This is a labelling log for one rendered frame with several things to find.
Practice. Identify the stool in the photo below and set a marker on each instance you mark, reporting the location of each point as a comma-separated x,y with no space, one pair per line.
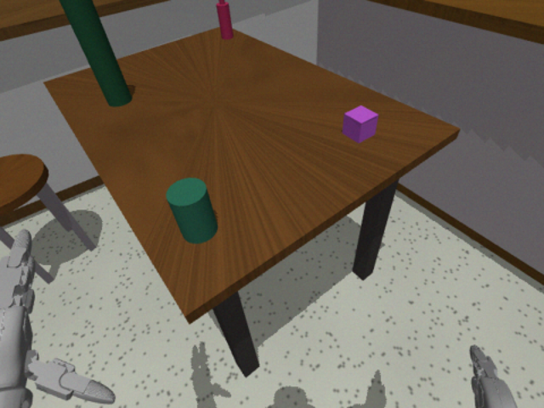
22,177

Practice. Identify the left robot arm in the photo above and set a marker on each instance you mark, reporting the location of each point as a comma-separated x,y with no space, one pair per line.
15,397

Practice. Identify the right robot hand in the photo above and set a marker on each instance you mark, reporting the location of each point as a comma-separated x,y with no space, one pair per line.
489,391

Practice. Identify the left robot hand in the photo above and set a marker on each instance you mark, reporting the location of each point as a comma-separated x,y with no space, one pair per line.
17,361

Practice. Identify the table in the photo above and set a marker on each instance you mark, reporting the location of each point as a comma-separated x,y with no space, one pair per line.
263,129

